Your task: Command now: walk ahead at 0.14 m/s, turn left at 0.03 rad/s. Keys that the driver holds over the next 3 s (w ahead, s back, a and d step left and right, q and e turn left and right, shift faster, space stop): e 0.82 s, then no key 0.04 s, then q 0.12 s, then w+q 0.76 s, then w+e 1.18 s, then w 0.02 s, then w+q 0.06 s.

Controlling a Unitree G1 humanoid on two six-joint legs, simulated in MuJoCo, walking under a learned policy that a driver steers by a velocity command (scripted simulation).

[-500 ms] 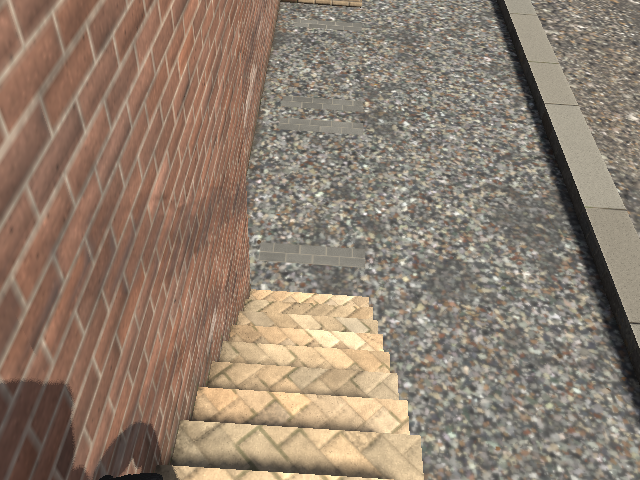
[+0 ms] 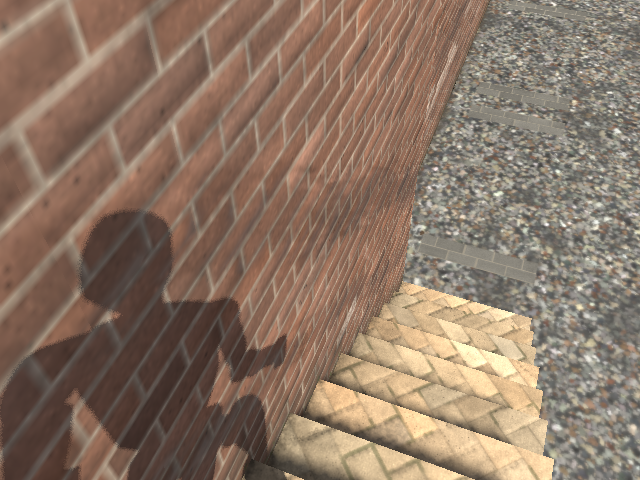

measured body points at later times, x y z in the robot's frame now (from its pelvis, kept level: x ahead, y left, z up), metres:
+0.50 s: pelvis +0.15 +0.00 -0.17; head +0.20 +0.00 +0.28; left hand +0.29 +0.24 -0.30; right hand +0.12 -0.27 -0.31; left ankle +0.22 +0.16 -0.90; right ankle +0.07 -0.13 -0.63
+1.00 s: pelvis +0.16 -0.12 -0.18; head +0.14 -0.19 +0.26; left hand +0.28 +0.08 -0.29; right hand +0.23 -0.39 -0.33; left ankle +0.33 +0.01 -0.71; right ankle +0.13 -0.18 -0.90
